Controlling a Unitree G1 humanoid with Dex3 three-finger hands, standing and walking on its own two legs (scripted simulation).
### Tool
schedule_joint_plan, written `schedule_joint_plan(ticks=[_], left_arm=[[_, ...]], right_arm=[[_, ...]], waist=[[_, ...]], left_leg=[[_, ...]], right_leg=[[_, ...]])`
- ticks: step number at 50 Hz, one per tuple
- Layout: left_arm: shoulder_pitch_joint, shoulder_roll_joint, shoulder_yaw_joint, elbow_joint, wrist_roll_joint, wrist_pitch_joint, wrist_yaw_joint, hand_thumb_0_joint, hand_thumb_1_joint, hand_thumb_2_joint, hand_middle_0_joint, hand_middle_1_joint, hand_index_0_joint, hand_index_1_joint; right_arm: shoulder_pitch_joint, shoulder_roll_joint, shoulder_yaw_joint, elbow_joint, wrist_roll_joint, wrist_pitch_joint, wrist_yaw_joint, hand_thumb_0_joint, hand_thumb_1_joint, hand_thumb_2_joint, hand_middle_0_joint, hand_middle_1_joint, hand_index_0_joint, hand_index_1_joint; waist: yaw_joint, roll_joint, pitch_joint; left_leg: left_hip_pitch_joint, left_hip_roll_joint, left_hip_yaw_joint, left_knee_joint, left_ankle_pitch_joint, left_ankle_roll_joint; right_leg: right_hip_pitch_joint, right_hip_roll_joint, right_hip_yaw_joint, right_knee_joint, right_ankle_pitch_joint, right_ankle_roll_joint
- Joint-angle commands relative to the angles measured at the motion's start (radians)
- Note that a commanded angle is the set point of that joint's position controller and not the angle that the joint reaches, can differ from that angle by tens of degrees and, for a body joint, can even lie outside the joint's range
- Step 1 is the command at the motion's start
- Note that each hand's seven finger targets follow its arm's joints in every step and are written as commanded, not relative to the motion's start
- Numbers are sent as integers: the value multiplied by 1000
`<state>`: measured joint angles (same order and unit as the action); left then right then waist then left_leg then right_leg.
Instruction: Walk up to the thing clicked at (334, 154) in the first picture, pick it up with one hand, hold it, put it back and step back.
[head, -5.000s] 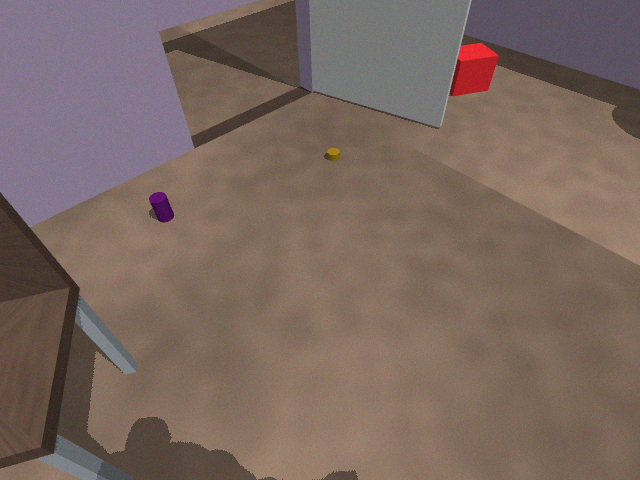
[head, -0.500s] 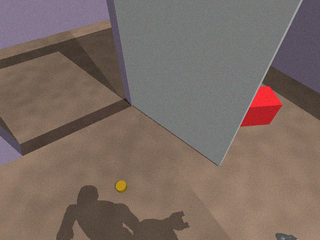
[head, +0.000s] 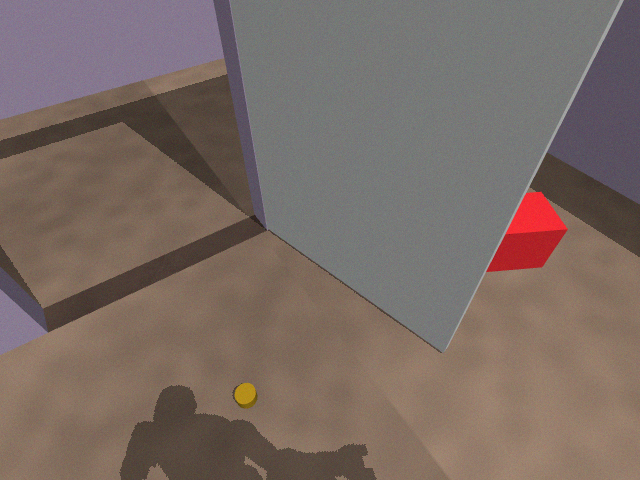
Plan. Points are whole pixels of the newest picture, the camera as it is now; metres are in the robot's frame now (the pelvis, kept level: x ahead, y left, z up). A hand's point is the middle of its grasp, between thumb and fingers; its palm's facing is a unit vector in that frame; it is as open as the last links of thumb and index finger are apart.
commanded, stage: walk up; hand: left
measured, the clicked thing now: (246, 395) +0.51 +0.26 -0.75
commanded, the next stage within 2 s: stand in 0.84 s
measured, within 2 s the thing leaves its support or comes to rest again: neither
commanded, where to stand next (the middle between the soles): +0.06 +0.02 m, yaw -1 degrees
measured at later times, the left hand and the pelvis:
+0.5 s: hand out of the picture +0.08 +0.26 -0.14, palm faces -0.02 -0.93 -0.36, open 7.4 cm; pelvis +0.01 +0.00 +0.01, yaw +0 degrees
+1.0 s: hand out of the picture +0.11 +0.25 -0.14, palm faces -0.01 -0.94 -0.35, open 7.4 cm; pelvis +0.02 +0.00 +0.01, yaw +0 degrees
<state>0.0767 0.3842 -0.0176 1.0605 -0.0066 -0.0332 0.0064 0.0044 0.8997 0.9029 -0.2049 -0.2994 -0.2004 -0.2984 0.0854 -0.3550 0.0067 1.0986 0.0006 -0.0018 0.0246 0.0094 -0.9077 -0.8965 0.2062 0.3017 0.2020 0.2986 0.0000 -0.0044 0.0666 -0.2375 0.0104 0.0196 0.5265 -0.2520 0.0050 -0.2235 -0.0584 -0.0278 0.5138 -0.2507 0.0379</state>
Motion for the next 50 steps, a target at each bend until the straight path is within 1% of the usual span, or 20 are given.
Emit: schedule_joint_plan(ticks=[1,6,7,9,11,15,20,21,23,25,32,37,40,41,42,43,44,47,49,50], left_arm=[[-25,206,46,-9,1,-19,8,0,900,900,-200,-300,-200,-300],[-59,206,46,15,7,-17,3,0,900,900,-200,-300,-200,-300],[-55,202,44,19,5,-17,2,0,900,900,-200,-300,-200,-300],[-56,203,47,29,10,-19,2,0,900,900,-200,-300,-200,-300],[-63,204,45,33,11,-18,1,0,900,900,-200,-300,-200,-300],[-61,198,46,43,15,-16,1,0,900,900,-200,-300,-200,-300],[-49,199,49,47,14,-17,2,0,900,900,-200,-300,-200,-300],[-45,198,49,46,16,-17,2,0,900,900,-200,-300,-200,-300],[-53,197,52,46,16,-14,3,0,900,900,-200,-300,-200,-300],[-46,193,52,49,15,-15,3,0,900,900,-200,-300,-200,-300],[-48,193,57,42,19,-12,5,0,900,900,-200,-300,-200,-300],[-42,186,58,39,18,-9,5,0,900,900,-200,-300,-200,-300],[-44,188,60,33,19,-8,6,0,900,900,-200,-300,-200,-300],[-41,185,60,37,17,-8,5,0,900,900,-200,-300,-200,-300],[-45,186,61,38,14,-2,7,0,900,900,-200,-300,-200,-300],[-42,181,60,37,12,0,7,0,900,900,-200,-300,-200,-300],[-47,178,59,34,12,0,6,0,900,900,-200,-300,-200,-300],[-38,177,60,33,14,2,4,0,900,900,-200,-300,-200,-300],[-40,180,61,32,16,2,3,0,900,900,-200,-300,-200,-300],[-40,183,61,31,15,2,3,0,900,900,-200,-300,-200,-300]], right_arm=[[-73,-235,-47,-35,-1,-23,-15,0,-900,-900,200,300,200,300],[-81,-231,-51,-14,-1,-22,-16,0,-900,-900,200,300,200,300],[-84,-229,-51,-12,0,-22,-16,0,-900,-900,200,300,200,300],[-88,-226,-51,-11,2,-21,-14,0,-900,-900,200,300,200,300],[-92,-225,-52,-7,-1,-19,-14,0,-900,-900,200,300,200,300],[-89,-227,-55,-3,-3,-18,-15,0,-900,-900,200,300,200,300],[-86,-219,-53,-2,-2,-17,-15,0,-900,-900,200,300,200,300],[-82,-222,-56,-1,-3,-17,-15,0,-900,-900,200,300,200,300],[-75,-222,-55,2,-4,-17,-16,0,-900,-900,200,300,200,300],[-72,-218,-55,2,-1,-16,-16,0,-900,-900,200,300,200,300],[-61,-216,-58,2,-5,-13,-19,0,-900,-900,200,300,200,300],[-57,-216,-60,-1,-6,-16,-20,0,-900,-900,200,300,200,300],[-51,-214,-59,-1,-7,-16,-21,0,-900,-900,200,300,200,300],[-55,-209,-57,-6,-6,-17,-20,0,-900,-900,200,300,200,300],[-60,-204,-53,-10,-10,-24,-25,0,-900,-900,200,300,200,300],[-69,-206,-52,-9,-9,-27,-26,0,-900,-900,200,300,200,300],[-62,-212,-53,-8,-9,-29,-27,0,-900,-900,200,300,200,300],[-65,-214,-53,-5,-8,-30,-28,0,-900,-900,200,300,200,300],[-67,-211,-51,-9,-7,-31,-29,0,-900,-900,200,300,200,300],[-60,-209,-51,-8,-7,-32,-29,0,-900,-900,200,300,200,300]], waist=[[17,51,-108],[5,37,-111],[8,42,-110],[7,22,-111],[4,16,-95],[0,18,-106],[4,7,-103],[2,1,-116],[-1,10,-113],[2,5,-114],[-2,-7,-114],[-1,11,-99],[3,9,-111],[4,15,-99],[-3,-11,-98],[4,-15,-94],[-2,-3,-104],[0,19,-108],[-2,16,-125],[-4,13,-121]], left_leg=[[17,128,-140,-189,139,45],[63,115,-114,-217,131,31],[74,112,-112,-221,125,29],[83,115,-111,-220,150,31],[89,104,-103,-231,104,25],[94,110,-109,-245,93,25],[112,105,-101,-242,138,22],[130,107,-98,-237,155,22],[109,108,-101,-247,152,21],[120,107,-103,-239,185,21],[117,104,-97,-241,182,20],[106,107,-103,-255,183,19],[113,108,-101,-256,195,20],[110,105,-104,-255,205,17],[109,123,-112,-266,231,11],[122,126,-114,-261,266,8],[125,125,-108,-254,286,4],[123,123,-106,-260,262,5],[136,125,-101,-252,290,7],[131,124,-102,-258,281,3]], right_leg=[[95,-54,58,-119,118,-55],[104,-71,64,-175,144,-50],[96,-73,66,-180,136,-49],[109,-75,66,-202,146,-46],[83,-80,75,-216,129,-43],[95,-77,64,-220,125,-43],[92,-81,70,-231,143,-40],[96,-83,69,-232,152,-42],[114,-80,63,-231,163,-39],[116,-81,63,-232,167,-38],[125,-86,59,-239,174,-38],[133,-80,50,-233,172,-37],[143,-83,54,-228,185,-37],[134,-81,52,-228,187,-36],[132,-87,56,-225,176,-38],[126,-87,56,-226,182,-38],[133,-88,58,-228,191,-39],[146,-89,59,-236,184,-38],[153,-93,59,-233,224,-41],[150,-91,58,-235,207,-39]])
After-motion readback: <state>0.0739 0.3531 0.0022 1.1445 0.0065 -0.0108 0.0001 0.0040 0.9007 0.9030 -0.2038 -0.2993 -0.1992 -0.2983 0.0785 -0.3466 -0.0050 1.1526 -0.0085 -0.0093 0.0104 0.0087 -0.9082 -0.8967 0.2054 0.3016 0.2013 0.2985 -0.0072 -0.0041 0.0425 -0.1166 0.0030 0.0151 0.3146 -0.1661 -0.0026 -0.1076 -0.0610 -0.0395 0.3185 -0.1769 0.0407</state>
